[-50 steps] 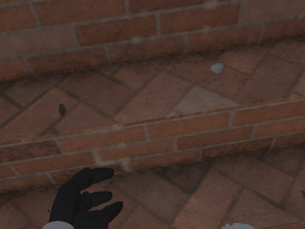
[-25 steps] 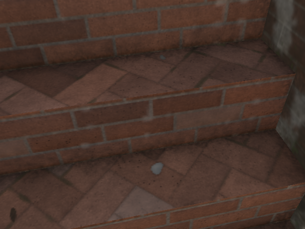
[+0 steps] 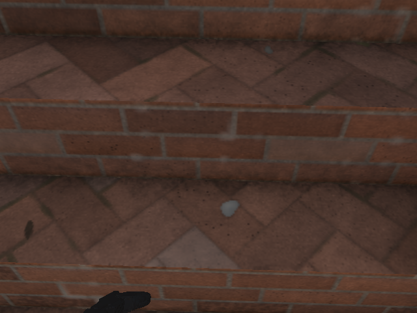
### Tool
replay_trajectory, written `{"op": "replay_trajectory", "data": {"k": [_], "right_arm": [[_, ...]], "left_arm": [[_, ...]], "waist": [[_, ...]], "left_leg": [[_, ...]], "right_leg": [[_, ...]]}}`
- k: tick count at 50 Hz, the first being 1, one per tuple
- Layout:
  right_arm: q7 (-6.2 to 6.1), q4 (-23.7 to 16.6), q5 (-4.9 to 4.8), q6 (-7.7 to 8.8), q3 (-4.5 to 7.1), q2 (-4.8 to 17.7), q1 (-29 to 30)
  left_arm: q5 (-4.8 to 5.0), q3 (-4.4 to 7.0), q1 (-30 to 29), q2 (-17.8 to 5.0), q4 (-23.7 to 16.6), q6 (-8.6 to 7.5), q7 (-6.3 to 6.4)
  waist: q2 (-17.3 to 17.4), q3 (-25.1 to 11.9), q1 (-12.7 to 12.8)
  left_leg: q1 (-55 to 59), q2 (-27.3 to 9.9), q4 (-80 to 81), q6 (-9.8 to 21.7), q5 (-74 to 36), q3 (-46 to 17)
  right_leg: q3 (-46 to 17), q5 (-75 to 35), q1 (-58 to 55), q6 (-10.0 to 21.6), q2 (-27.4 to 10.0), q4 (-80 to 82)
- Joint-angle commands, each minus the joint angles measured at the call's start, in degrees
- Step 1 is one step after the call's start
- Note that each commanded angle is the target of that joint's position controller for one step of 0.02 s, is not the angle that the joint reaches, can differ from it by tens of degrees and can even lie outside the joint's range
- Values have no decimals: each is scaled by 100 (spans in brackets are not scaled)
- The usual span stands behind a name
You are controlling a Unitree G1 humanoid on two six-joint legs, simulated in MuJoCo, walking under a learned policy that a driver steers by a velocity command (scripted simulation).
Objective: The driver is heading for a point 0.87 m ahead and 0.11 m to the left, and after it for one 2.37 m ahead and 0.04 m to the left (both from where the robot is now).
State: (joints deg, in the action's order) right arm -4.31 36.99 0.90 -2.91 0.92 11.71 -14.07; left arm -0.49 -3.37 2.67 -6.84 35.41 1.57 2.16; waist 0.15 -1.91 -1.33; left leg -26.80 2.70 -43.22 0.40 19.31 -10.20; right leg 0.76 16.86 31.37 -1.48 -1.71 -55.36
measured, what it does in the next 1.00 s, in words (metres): steps on the spot: right foot, then left foot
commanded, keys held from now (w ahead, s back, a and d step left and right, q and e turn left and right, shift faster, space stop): w+q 0.10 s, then q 0.44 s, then e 0.46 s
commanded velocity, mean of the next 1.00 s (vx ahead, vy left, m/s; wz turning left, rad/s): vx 0.08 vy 0.00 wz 0.28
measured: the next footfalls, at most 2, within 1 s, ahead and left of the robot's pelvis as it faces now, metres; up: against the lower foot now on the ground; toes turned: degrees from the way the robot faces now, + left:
right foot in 0.02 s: +0.05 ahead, -0.14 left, +0.00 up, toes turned +0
left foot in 0.56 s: +0.09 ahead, +0.19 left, +0.00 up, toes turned +25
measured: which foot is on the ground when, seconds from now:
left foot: down 0.00-0.02, up 0.04-0.54, down 0.56-1.00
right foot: up 0.00-0.00, down 0.02-0.56, up 0.58-0.78, down 0.80-1.00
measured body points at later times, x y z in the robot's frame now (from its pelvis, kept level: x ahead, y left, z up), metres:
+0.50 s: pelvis +0.03 +0.00 +0.02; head +0.06 +0.01 +0.47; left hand +0.01 +0.29 -0.09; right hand +0.31 -0.08 -0.05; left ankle +0.06 +0.17 -0.65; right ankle +0.01 -0.14 -0.71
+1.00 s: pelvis +0.03 +0.05 +0.01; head +0.05 +0.05 +0.46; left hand +0.07 +0.32 -0.12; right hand +0.24 -0.13 -0.09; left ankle +0.05 +0.17 -0.71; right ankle +0.05 -0.11 -0.71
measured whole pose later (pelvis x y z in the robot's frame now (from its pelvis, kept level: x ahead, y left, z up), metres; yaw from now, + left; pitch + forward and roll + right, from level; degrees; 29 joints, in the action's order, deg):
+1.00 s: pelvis +0.03 +0.05 +0.01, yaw +11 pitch +2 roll +1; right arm -4.5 35.8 0.0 -2.6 0.8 9.0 -7.3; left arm -0.7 3.1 12.0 -11.5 48.9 0.9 2.8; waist 0.4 0.1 0.1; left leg -24.3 -5.1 -37.3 2.1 15.1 12.4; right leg -2.7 21.0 22.1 0.0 -4.4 -42.2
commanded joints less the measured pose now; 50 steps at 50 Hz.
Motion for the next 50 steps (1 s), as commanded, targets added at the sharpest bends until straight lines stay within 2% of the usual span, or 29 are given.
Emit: {"op": "replay_trajectory", "data": {"k": [1, 2, 3, 4, 5, 6, 7, 9, 12, 14, 16, 19, 22, 23, 25, 28, 29, 30, 31, 32, 33, 35, 36, 38, 40, 42, 45, 47, 50], "right_arm": [[84, -391, 37, 158, 98, -81, -53], [231, -533, -95, 342, 8, -528, 122], [381, -533, -240, 522, 25, -448, -504], [304, -700, 324, 581, 199, -282, 310], [318, -1043, 427, 499, 124, -339, 1088], [259, -1047, 316, 443, 114, -82, 859], [211, -795, -396, 500, -40, 102, 539], [187, -948, -385, 580, -77, 211, 1148], [176, -1073, -323, 421, -245, -249, 1428], [209, -1037, -261, 387, -288, -196, 1205], [294, -933, -239, 371, -324, -204, 1050], [409, -1017, -283, 306, -397, -250, 1672], [486, -1075, -325, 241, -316, -208, 1856], [519, -1017, -384, 242, -224, -76, 1920], [639, -831, -442, 284, -95, 138, 1333], [651, -580, -267, 203, 230, 682, 372], [637, -575, -111, 149, 398, 1494, 371], [534, -638, 62, 136, 67, 634, 352], [514, -662, 258, 137, -121, -8, 380], [539, -489, 208, 119, -184, -160, 737], [582, -369, 166, 139, -221, -251, 1128], [657, -270, 115, 240, -198, -249, 1459], [701, -161, 100, 252, -168, -270, 1457], [527, -91, 4, 237, -178, -294, 761], [451, -90, 66, 233, 13, 333, 619], [379, -305, 71, 255, 96, 376, 618], [177, -482, 20, 200, 123, 289, 616], [-57, -539, -166, 113, 172, 331, 714], [-179, -492, -102, 27, 192, 297, 724]], "left_arm": [[-58, 551, 697, -882, 277, -30, -61], [-188, 535, 1160, -857, 559, -79, -107], [-415, 765, 1552, -1604, 329, -262, -161], [-73, 725, 998, -1038, 174, -488, -146], [-55, 755, 434, -1205, 387, -551, -34], [-36, 721, 452, -1065, 422, -625, -33], [-160, 640, 894, -1018, 559, -367, 22], [-342, 591, 1434, -765, 504, -221, 191], [-311, 737, 1757, -1105, 450, -158, 416], [-321, 655, 1485, -1018, 339, -159, 404], [-141, 722, 1373, -1283, 296, -161, 371], [-52, 754, 1307, -1511, 208, -165, 408], [-16, 865, 1131, -1811, 141, -43, 448], [-96, 923, 1061, -1863, 163, 31, 425], [-16, 983, 1113, -1909, 218, 115, 358], [33, 794, 1410, -1489, 441, 37, 95], [-270, 636, 1606, -1065, 189, -152, -7], [-203, 483, 1808, -769, 442, -264, -105], [84, 572, 2000, -797, 950, -272, -182], [214, 541, 1808, -546, 963, -178, -181], [213, 439, 1687, -241, 1028, -118, -138], [36, 433, 1940, -228, 1174, -62, -86], [6, 422, 1848, -221, 1265, -88, -110], [-103, 509, 1183, -661, 1442, -121, -113], [-71, 552, 1235, -843, 1359, -68, -46], [26, 679, 972, -1089, 1195, -44, 74], [43, 656, 772, -699, 1035, -41, 149], [13, 647, 809, -600, 1029, -131, 100], [-90, 603, 799, -429, 936, -164, 5]], "waist": [[348, -636, 267], [-774, -678, 231], [-1089, -1599, 102], [-249, -600, -76], [-543, 597, -388], [-720, 1043, -416], [-551, 323, -131], [-57, 550, 247], [-277, 485, 347], [-263, 329, 175], [-435, 176, 134], [-632, 51, 421], [-681, -43, 498], [-715, -244, 511], [-784, -296, 352], [-19, -331, -30], [1754, -791, 371], [1854, -2029, 105], [1269, -2217, 10], [1121, -1713, 256], [856, -1198, 504], [854, -806, 789], [845, -676, 696], [247, -538, 149], [348, -753, 252], [152, -567, 0], [254, -353, 30], [99, -324, -14], [495, -374, 14]], "left_leg": [[-773, -214, -1428, 681, 900, -412], [-2519, 436, -3816, 292, 1255, 4], [-3205, 433, -6125, -16, 1212, -553], [-3541, 16, -6886, 194, 173, -76], [-3926, -130, -7020, 151, -341, 10], [-3968, -152, -6986, 169, -281, 127], [-4283, -320, -7778, -84, -1149, 10], [-4561, -363, -6786, -236, -1616, -103], [-4471, -588, -6611, -481, -1479, 297], [-4116, -771, -6673, -463, -1720, 307], [-3646, -992, -5752, -448, -1693, 613], [-2366, -1185, -3622, -392, -1455, 1198], [-1609, -1173, -1785, -333, -1066, 1336], [-1247, -1012, -1289, -296, -1015, 1526], [-748, -899, 61, -51, -608, 1513], [928, -697, 2084, 459, -1593, 1054], [2908, -1636, 798, 732, -7640, -198], [3237, -2624, 1385, 1858, -6466, -1180], [2553, -2635, 1701, 2077, -5341, -1141], [1989, -2289, 1790, 1789, -4491, -659], [1300, -2085, 1915, 1515, -4034, -133], [621, -1691, 1740, 1124, -4569, 799], [988, -1508, 1587, 1005, -5039, 1115], [2007, -1303, 1450, 536, -5399, 1058], [2168, -1348, 1501, 438, -3965, 1037], [1977, -1138, 1602, 434, -2063, 1103], [1563, -1341, 1848, 623, -709, 836], [1651, -1590, 1797, 759, 362, 711], [1027, -2153, 1870, 1012, 913, 428]], "right_leg": [[-925, -202, -2300, 311, -488, 2505], [-2125, -3583, -3344, 853, -1496, 2152], [-5027, -1558, -3323, 1935, -2930, 3357], [-4670, 2478, -2189, 1761, -2210, 4326], [-3511, 3164, -1087, 1579, -1805, 4145], [-2851, 3223, -725, 1705, -1588, 4176], [-3050, 2605, -1707, 1717, -1806, 3888], [-2109, 1341, -2023, 1419, -1572, 3752], [-1105, 69, -1926, 1265, -1682, 3484], [-821, -222, -1512, 1358, -1640, 3556], [-343, -49, -1608, 1266, -1522, 3711], [190, -467, -1525, 1315, -1392, 3995], [347, -1340, -2114, 1365, -1771, 4154], [399, -1614, -2346, 1326, -1862, 3990], [572, -1702, -2884, 1112, -1829, 3346], [837, -1812, -2451, 402, -1136, 1293], [1000, 700, -166, -147, -464, -288], [191, 1284, 292, -506, -296, -1357], [-351, 1268, -243, -674, -495, -2142], [-532, 1157, -292, -710, -515, -2160], [-537, 1071, -541, -670, -524, -1937], [-322, 717, -1303, -490, -433, -829], [-146, 679, -1368, -351, -393, 492], [-88, -202, -1443, -134, -258, 2448], [-390, -1230, -1549, 76, -452, 2740], [-509, -1703, -1212, 314, -449, 2484], [-338, -1396, -834, 330, -310, 2058], [-241, -831, -201, 367, -182, 1678], [-88, 458, -66, 372, -67, 492]]}}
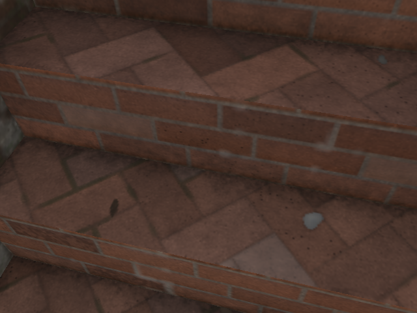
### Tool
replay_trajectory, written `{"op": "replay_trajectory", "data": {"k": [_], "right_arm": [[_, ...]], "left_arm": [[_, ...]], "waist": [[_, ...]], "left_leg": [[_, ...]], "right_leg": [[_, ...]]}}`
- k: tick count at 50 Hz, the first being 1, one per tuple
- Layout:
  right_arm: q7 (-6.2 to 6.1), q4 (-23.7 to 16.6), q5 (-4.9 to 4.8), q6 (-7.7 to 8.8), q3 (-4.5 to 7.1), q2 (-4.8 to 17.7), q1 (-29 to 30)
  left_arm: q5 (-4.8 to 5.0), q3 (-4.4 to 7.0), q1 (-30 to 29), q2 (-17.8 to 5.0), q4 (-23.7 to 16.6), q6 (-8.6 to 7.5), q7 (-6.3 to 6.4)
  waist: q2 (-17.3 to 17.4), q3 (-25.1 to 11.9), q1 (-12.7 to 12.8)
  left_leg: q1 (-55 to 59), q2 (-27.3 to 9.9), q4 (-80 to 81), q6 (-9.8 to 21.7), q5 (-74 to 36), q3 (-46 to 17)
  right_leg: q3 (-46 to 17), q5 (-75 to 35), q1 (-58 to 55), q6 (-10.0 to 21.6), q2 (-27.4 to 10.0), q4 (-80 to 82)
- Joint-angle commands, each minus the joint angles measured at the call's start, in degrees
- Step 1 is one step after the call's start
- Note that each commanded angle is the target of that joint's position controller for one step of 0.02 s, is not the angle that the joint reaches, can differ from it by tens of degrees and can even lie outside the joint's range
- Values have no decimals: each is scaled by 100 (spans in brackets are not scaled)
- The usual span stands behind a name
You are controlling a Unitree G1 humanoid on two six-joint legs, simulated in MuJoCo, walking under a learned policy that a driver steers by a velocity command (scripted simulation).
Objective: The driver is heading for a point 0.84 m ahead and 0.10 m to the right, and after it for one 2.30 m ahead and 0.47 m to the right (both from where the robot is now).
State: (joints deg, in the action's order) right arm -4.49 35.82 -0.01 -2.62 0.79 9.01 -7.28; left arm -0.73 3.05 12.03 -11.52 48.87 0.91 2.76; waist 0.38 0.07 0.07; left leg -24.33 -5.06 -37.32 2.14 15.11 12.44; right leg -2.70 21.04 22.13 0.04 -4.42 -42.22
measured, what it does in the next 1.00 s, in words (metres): steps to the right: left foot, then right foot 0.30 m higher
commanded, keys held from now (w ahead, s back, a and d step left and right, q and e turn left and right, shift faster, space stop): e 0.28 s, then w+e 0.18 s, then w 0.02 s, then w+q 0.52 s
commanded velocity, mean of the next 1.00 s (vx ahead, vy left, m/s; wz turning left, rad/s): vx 0.25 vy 0.00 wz -0.17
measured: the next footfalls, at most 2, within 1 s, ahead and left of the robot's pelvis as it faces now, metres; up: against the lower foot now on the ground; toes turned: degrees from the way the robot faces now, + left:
left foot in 0.34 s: +0.05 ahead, +0.09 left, +0.00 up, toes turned -14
right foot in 0.80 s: +0.05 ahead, -0.25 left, +0.30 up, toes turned -28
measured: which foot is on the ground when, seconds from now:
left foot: down 0.00-0.10, up 0.12-0.32, down 0.34-0.90, up 0.92-1.00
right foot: down 0.00-0.36, up 0.38-0.78, down 0.80-0.90, up 0.92-0.96, down 0.98-1.00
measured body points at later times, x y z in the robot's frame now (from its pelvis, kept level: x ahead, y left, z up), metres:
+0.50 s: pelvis -0.02 +0.00 +0.00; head -0.02 +0.00 +0.45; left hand +0.21 +0.16 -0.11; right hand -0.02 -0.26 -0.12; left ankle +0.01 +0.09 -0.72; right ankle -0.10 -0.13 -0.51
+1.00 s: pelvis +0.06 -0.17 +0.04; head +0.11 -0.19 +0.49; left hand +0.29 +0.01 -0.06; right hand +0.11 -0.42 -0.08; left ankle +0.05 +0.00 -0.44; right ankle -0.11 -0.26 -0.69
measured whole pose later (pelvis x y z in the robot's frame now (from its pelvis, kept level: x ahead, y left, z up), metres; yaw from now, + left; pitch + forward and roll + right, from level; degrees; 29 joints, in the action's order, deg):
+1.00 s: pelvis +0.06 -0.17 +0.04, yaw -10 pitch +6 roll +6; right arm -0.9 39.1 -3.1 2.5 1.8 9.9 -15.3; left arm -3.0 1.9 4.2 -11.2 42.1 -4.4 0.6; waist -5.5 0.1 -2.5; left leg -51.2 4.1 -106.0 2.9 39.2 -0.2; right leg 4.9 2.7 6.0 -1.6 -11.1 -25.3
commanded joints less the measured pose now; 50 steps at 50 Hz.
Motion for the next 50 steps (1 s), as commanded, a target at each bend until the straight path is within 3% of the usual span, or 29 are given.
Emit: {"op": "replay_trajectory", "data": {"k": [1, 4, 5, 6, 7, 10, 11, 14, 16, 17, 19, 20, 21, 22, 23, 25, 28, 32, 37, 40, 41, 43, 44, 45, 46, 47, 48, 49, 50], "right_arm": [[-186, -309, 27, -35, 218, 622, 218], [-110, -325, -98, 67, 150, 371, 937], [7, -251, -107, 148, 124, 216, 700], [119, -308, -84, 178, 69, 178, 497], [287, -408, 240, 153, 195, 460, 216], [315, -226, 320, 100, 221, 343, -139], [246, -420, 47, 125, 53, 209, 187], [189, -29, -140, 177, -68, 137, -86], [146, 193, -218, 122, 24, 268, 53], [99, 369, -121, 126, 120, 528, -522], [88, 309, 199, 246, 318, 1030, -1049], [76, 279, 357, 289, 368, 1127, -1068], [48, 233, 503, 358, 247, 969, -966], [15, 246, 416, 325, 191, 898, -799], [-18, 218, 410, 263, 259, 1099, -926], [1, 403, 350, 313, 277, 1022, -1764], [159, 914, 273, 494, 173, 410, -2410], [243, 1262, 234, 622, 133, 400, -1948], [144, 1270, 115, 856, 229, 843, -2038], [34, 1276, 107, 490, 237, 721, -2091], [16, 1488, 170, 256, 226, 470, -2298], [81, 1480, 231, 57, 245, 427, -2467], [149, 1024, 186, 185, 468, 1016, -1600], [297, 308, 106, 359, 415, 748, -302], [445, 347, -215, 568, 303, 72, -301], [456, 119, -331, 675, 50, -254, 277], [409, -271, -415, 804, -160, -571, 393], [407, -572, -408, 777, -268, -835, 253], [435, -825, -523, 623, -285, -737, 24]], "left_arm": [[-99, -85, -5, 121, -448, -40, -30], [-256, -152, 373, 121, -591, 158, 17], [-269, -71, 441, -220, -600, 227, 31], [-332, 77, 582, -820, -777, 274, 74], [-218, 281, 466, -1176, -1149, -74, 168], [-33, 251, -814, -923, -1269, -248, 142], [138, 148, -626, -766, -1000, 81, 229], [15, 83, -550, -558, -1413, 482, 278], [-15, 102, 6, -481, -1366, 351, 163], [-22, 89, -76, -394, -1282, 285, 104], [203, -12, -657, -51, -1296, 127, 28], [235, -104, -702, 122, -1316, -37, 5], [109, -111, -443, 73, -1244, -78, -73], [59, -142, -242, 143, -1324, -179, -158], [185, -259, -535, 214, -1561, -248, -140], [132, -342, -962, -21, -1643, -438, -217], [159, -500, -711, 409, -1307, -501, -288], [171, -636, -968, 532, -1592, -456, -308], [42, -738, -1575, 452, -1931, -419, -190], [-99, -874, -2221, 485, -2091, -397, -236], [-142, -891, -2740, 649, -2397, -346, -295], [-325, -510, -1860, -97, -2422, -491, -275], [-296, -164, 85, -802, -2071, -518, -185], [-51, 226, 1816, -1698, -1304, -407, -80], [120, 189, 1677, -1265, -691, -274, -128], [-11, 56, 1210, -626, -325, -194, 2], [-127, -118, 579, -18, 199, -296, -119], [-297, -314, 530, 717, 603, -379, -348], [-544, -459, 615, 1115, 641, -529, -435]], "waist": [[527, -549, 22], [344, -354, 514], [-573, -346, 427], [-1643, -602, 364], [-1538, -840, 579], [-573, -47, -161], [-629, -103, -259], [-802, -4, 9], [-1120, -272, 357], [-1110, -492, 164], [745, -420, -447], [1263, -406, -649], [946, -577, -482], [567, -610, -191], [344, -187, -234], [-293, -79, -584], [-39, 150, -584], [381, 772, -69], [697, 458, -234], [315, 276, -554], [773, 439, -632], [603, -634, -125], [1247, -1559, 871], [-351, -1973, 1485], [-1055, -1275, 736], [-1287, 143, 604], [-1237, 1254, 15], [-1410, 1342, -479], [-2011, 1418, -753]], "left_leg": [[455, -1544, 1203, 835, 1045, -1798], [-987, -1225, -70, 449, 530, -859], [-1443, -744, -1023, 92, 716, -419], [-1816, -134, -2567, -434, 1167, -195], [-1815, 148, -3780, -266, 1244, -1153], [-1447, 165, -4419, -338, 164, -1417], [-1798, 355, -3769, -671, 579, -1590], [-1030, 594, -714, -703, 1619, -991], [443, 932, 556, -511, 815, -585], [1377, 586, 533, -172, 629, -1192], [2262, -952, 1516, 977, 2170, -3364], [2117, -1910, 2190, 1517, 1947, -4791], [1955, -1990, 1928, 1647, 1263, -4737], [2042, -1636, 1812, 1497, 1546, -4235], [2000, -1221, 1670, 1287, 1539, -3448], [2478, -1093, 1997, 1208, 2015, -3216], [2187, -1221, 2207, 1575, 1524, -3507], [1200, -1091, 2275, 1271, 1084, -2744], [1463, -1506, 2740, 1230, 630, -2915], [1241, -1142, 2985, 979, -42, -2323], [774, -1041, 3189, 948, -673, -2227], [660, 103, 498, 464, -6890, -1201], [-882, 258, -2279, -154, -8101, -1544], [-2269, 945, -4277, -668, -4199, -1322], [-3281, 913, -6128, -440, -74, -2103], [-2933, 1053, -7599, -208, 1387, -1932], [-3480, 1083, -7948, 166, 3053, -1577], [-3822, 1227, -8481, 500, 4154, -929], [-4742, 1876, -9137, 300, 5332, -191]], "right_leg": [[208, 311, 753, 221, 155, -1264], [146, -453, -153, 553, 251, -944], [-553, -1944, -546, 902, 59, -156], [-2411, -2534, -739, 1482, -735, 1090], [-4339, -1579, -437, 1928, -1393, 2392], [-2627, 248, 661, 1546, -657, 2040], [-2709, 438, 114, 1454, -532, 1399], [-2067, -112, -139, 1132, -145, 1293], [-1940, 437, 200, 1220, -163, 1608], [-2240, 1216, 890, 1195, -125, 1310], [-644, 761, 2990, 584, 752, -1126], [-597, 355, 3394, 262, 713, -3489], [-744, 418, 3693, -44, 667, -6099], [-897, 58, 4119, -39, 633, -7371], [-979, -718, 4514, -61, 670, -7350], [-988, -1304, 4969, -50, 508, -6568], [-875, -1762, 5186, -3, 774, -7847], [-743, -1564, 5828, -3, 334, -8850], [-123, -1198, 6057, -349, -470, -8923], [608, -1131, 4657, -484, -684, -6028], [725, -674, 4050, -463, -611, -5697], [864, 1092, 849, -11, 82, -3005], [-1099, 719, -1883, 590, -851, -1249], [-1798, -808, -3631, 773, -1428, 502], [-1288, -3461, -3496, 383, -1147, 371], [-475, -4397, -1833, 414, -865, 2657], [495, -4791, -1520, 39, -679, 4508], [1260, -7782, -1824, -223, -609, 4047], [1301, -11206, -2412, -328, -747, 3203]]}}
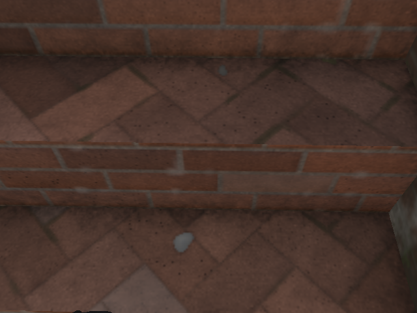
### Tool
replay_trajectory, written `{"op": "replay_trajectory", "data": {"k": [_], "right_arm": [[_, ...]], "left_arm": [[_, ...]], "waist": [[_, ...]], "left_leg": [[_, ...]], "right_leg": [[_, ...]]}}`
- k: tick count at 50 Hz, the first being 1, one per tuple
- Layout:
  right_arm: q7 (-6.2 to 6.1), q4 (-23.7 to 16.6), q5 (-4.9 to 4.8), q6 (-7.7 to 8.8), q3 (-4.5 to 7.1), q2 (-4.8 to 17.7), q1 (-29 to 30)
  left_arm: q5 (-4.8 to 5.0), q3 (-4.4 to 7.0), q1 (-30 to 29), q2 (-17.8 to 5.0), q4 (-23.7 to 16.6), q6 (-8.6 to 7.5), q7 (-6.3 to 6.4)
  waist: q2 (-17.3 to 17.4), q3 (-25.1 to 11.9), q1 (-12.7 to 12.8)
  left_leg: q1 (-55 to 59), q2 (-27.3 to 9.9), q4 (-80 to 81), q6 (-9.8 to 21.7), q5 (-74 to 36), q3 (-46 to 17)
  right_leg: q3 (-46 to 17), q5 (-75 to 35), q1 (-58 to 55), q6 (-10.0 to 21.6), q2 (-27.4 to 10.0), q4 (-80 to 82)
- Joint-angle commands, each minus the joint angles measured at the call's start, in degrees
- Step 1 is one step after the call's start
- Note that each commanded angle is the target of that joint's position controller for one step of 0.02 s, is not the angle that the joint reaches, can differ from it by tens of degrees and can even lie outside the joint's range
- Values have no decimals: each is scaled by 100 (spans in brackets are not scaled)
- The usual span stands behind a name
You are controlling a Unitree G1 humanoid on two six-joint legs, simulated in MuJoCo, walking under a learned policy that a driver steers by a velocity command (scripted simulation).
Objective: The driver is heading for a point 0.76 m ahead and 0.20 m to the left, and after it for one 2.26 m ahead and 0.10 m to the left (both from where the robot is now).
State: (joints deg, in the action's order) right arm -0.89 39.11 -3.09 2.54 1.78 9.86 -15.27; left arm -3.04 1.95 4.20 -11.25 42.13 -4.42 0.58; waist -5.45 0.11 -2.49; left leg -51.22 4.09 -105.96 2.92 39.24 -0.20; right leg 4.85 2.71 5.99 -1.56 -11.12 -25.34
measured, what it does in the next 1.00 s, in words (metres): climbs, turning left: left foot 0.21 m higher, then right foot 0.14 m lower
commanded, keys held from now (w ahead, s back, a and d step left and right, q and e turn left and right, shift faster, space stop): w+q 0.90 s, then w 0.04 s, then w+e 0.06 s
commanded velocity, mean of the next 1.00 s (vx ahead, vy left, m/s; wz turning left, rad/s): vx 0.35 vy -0.09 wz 0.55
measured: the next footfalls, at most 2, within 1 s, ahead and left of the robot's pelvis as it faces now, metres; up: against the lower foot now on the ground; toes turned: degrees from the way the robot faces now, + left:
left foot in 0.08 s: +0.06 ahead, +0.07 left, +0.21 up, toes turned +4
right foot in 0.36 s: -0.09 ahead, -0.16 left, +0.07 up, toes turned +10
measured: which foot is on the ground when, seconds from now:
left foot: up 0.00-0.06, down 0.08-0.22, up 0.24-0.40, down 0.42-0.68, up 0.70-0.94, down 0.96-1.00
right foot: down 0.00-0.12, up 0.14-0.34, down 0.36-0.40, up 0.42-0.82, down 0.84-0.98, up 1.00-1.00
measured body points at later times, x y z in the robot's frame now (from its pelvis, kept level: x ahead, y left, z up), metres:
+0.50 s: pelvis +0.05 -0.10 +0.06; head +0.11 -0.14 +0.51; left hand +0.12 +0.21 +0.00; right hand +0.38 -0.26 -0.02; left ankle +0.14 -0.02 -0.53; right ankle -0.03 -0.28 -0.29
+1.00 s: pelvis +0.06 -0.09 +0.02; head +0.15 -0.08 +0.46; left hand -0.19 +0.08 -0.08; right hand +0.38 -0.15 -0.09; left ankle -0.02 +0.05 -0.57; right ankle -0.16 -0.29 -0.66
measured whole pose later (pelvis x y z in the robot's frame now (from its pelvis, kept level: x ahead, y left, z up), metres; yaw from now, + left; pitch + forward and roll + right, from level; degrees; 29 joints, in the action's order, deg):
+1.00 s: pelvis +0.06 -0.09 +0.02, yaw +38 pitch +3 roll +15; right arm 6.2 33.6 4.0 -3.6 4.8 14.5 -1.9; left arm 0.7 5.1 24.3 -15.9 63.1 2.4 5.0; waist -10.0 6.9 0.6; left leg -41.1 17.6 -74.6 8.2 55.6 2.4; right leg -1.1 -11.0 -11.3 -16.2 -8.4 -27.5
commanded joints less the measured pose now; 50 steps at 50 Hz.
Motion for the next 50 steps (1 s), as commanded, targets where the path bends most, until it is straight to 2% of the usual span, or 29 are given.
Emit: {"op": "replay_trajectory", "data": {"k": [1, 6, 8, 9, 11, 14, 15, 19, 20, 21, 22, 23, 25, 27, 29, 30, 31, 32, 34, 36, 40, 41, 42, 44, 45, 46, 48, 49, 50], "right_arm": [[202, -1158, -60, 239, -206, -392, 226], [521, -1495, 604, -5, 94, 1599, 20], [262, -1136, 51, -83, 219, 1057, 891], [-26, -890, 147, -165, 148, 354, -169], [-188, -2166, 448, -90, -53, 219, 5001], [38, -2073, 94, -49, -154, -74, 3745], [-129, -1112, 800, -538, -50, 139, 3617], [95, -844, 447, -929, 299, 1629, -1086], [43, -624, 541, -782, 545, 2341, -2265], [110, -190, 178, -547, 947, 2288, -491], [52, -964, 988, -685, 405, 991, 1025], [-88, -703, 901, -502, 668, 1462, -426], [-706, -1338, 254, -256, 774, 1734, 1422], [-445, -1381, 148, -306, 467, 1235, 1527], [-492, -1273, 464, -126, 1037, 2069, 1606], [-576, -894, 137, -145, 755, 1056, 37], [-286, -589, 291, 101, 745, 1392, -1002], [-441, -719, 170, -88, 1009, 1226, -399], [-98, -294, 540, -466, 733, 1465, -195], [-206, 59, 507, -502, 805, 1128, -196], [-471, -520, 291, -799, 803, 1213, 1264], [-354, -714, 47, -831, 853, 1537, 1229], [-230, -1239, -123, -130, 325, 505, 2033], [695, -2729, -395, 56, -52, -546, 3310], [717, -2000, 318, 112, -194, 252, 1972], [1118, -1999, 297, -19, -51, 101, 6069], [1257, -694, 714, -664, 669, 1087, 1155], [521, -1890, 694, -823, 701, 2262, -628], [461, -424, 1531, -421, 838, 2307, -3734]], "left_arm": [[-679, -121, 881, 329, 1193, -125, -266], [287, 537, -308, -2295, -442, 214, 562], [412, 132, 908, -1228, -630, -144, 215], [329, 36, -260, -1018, -817, -269, 62], [130, 115, 4308, -807, 173, -135, -10], [353, -40, 3541, 36, 231, 242, 42], [454, -281, 2593, -32, -17, 13, 309], [654, 507, -1564, -2593, -1145, -196, 434], [689, 752, -1376, -2013, -1089, -226, 569], [965, 596, 35, -1044, -631, -99, 1006], [259, -376, -1377, 814, -1506, 35, 1181], [673, -197, -1606, 183, -2486, 28, 1139], [246, -54, -1783, -740, -3070, 39, 576], [244, -24, -22, -697, -2384, 518, 104], [600, 55, -1113, -500, -2850, 561, 196], [293, -253, -1156, -281, -2564, 486, 72], [507, -532, -638, 683, -2143, 386, 140], [58, -597, -1751, 260, -2801, 396, 257], [487, -998, -869, 1136, -2169, 508, 230], [464, -344, 594, -65, -1163, 670, 197], [190, -379, 1345, -600, -487, 615, -14], [72, -255, 1378, -922, -178, 499, 1], [801, 49, 2207, 86, 1453, 683, -415], [-213, 148, 910, -731, 1608, 685, -320], [-259, 693, 2766, -1671, 1021, 494, -84], [-102, -123, 4991, 288, 2373, 452, 58], [558, -479, 3169, 778, 2546, 567, 728], [427, 937, -20, -3215, 533, 376, 542], [667, 1119, -2095, -3339, -851, 136, 866]], "waist": [[-1403, 552, -991], [885, -3390, -1465], [4810, -3866, -174], [3206, -3644, -775], [-1347, -1563, 3346], [-1315, 1742, 1872], [-280, 1890, 1817], [-1416, -1131, -2168], [-312, -452, -2280], [5681, -1110, -1288], [1968, -1771, -61], [1083, -3622, -695], [1548, -2817, -620], [755, -1776, -106], [1325, -2375, -29], [-2214, -3354, -467], [-1971, -3011, -795], [-2482, -2418, -892], [-1981, -585, -294], [-2625, -517, 203], [2201, 241, 419], [2106, 229, 279], [276, 53, 936], [-1929, 83, 326], [-1075, -462, 416], [-318, 47, 4177], [-2046, -1099, 468], [-812, -1040, -1899], [3097, -2183, -3874]], "left_leg": [[-2787, 835, -1958, 201, 2662, 1242], [4871, 78, 5847, 498, -2854, 541], [8052, -1816, 4862, 1963, -6930, -3597], [6212, -1216, 4191, 1368, -6657, -2883], [-2618, -556, 1492, -260, -4776, -1243], [-2241, 811, 533, -536, -964, 658], [-1602, 1335, 320, 114, 167, 436], [3662, 1745, 2911, -19, 492, 2600], [5143, 1133, 6816, 1292, 134, 2579], [6260, -1210, 7313, 3004, -3801, -1355], [4748, -107, 5932, 2748, -2601, -1675], [7264, -2927, 7143, 3374, -6688, -4919], [6301, -2658, 9289, 2789, -2445, -8240], [5316, -1655, 9753, 2401, -4697, -4975], [4056, -645, 7414, 1747, -5365, -3306], [8094, -1128, 7338, 985, -6776, -1388], [6850, -1943, 8717, 1119, -8886, -3265], [5196, -1144, 8002, 583, -6793, -2854], [3530, -150, 9768, 235, -3415, -2076], [-98, 490, 4150, -185, -488, -1714], [-1307, 1820, -982, -512, 807, -623], [-2024, 1698, -1499, -411, 788, -164], [-1757, 700, -1796, 639, 1597, 49], [-2914, 842, -2389, 401, 2487, 1582], [-1556, 1739, 2067, -123, 1301, 3712], [294, 2436, 2440, 117, 3143, 2301], [1356, 379, 5383, 946, 1094, -165], [2741, 333, 7949, 460, -2357, 1398], [10795, -348, 6135, 1974, -4273, -111]], "right_leg": [[755, -11334, -2115, -134, 80, -704], [263, -11106, -89, -579, 119, -3911], [-1550, 3579, 4764, -590, 626, -7432], [-1663, 4989, 4571, -487, 697, -8333], [-2356, 4049, -934, 697, 59, -3495], [-1355, 126, 762, 205, 823, 1060], [-426, -1675, 636, -199, 434, 3691], [1782, -17205, 659, -2831, 1235, 1450], [1870, -15762, 2160, -4094, 2428, -3719], [-771, 3882, 5054, -1999, 2410, -12446], [-1585, 1909, 5703, -358, 1491, -12172], [-3018, 2463, 6517, -386, 2351, -13796], [-2315, 2318, 6041, -595, 2073, -14399], [-301, 4066, 4432, -326, 1994, -11634], [-1374, 3833, 2741, -328, 2197, -12280], [161, 4022, 4331, 9, 1668, -10841], [180, 7072, 4320, 417, 1767, -8601], [-40, 6287, 2886, 411, 1414, -6722], [1031, 6021, 1194, -79, 1906, -873], [-2133, -2050, -2682, 498, -366, 1370], [-2227, -6915, -3009, -1061, -1081, 2775], [-2026, -8892, -3831, -1200, -1209, 2191], [-572, -11949, -4124, -2172, -294, 2760], [356, -17520, -4300, -1689, 164, -832], [1091, -17447, -4186, -2562, 1074, 66], [-420, -16268, -2508, -1635, 548, 1660], [-764, -17731, -4363, -2030, -634, 216], [-794, -15803, -2532, -3152, -942, -673], [-249, -8659, 6692, -5148, 1424, -8752]]}}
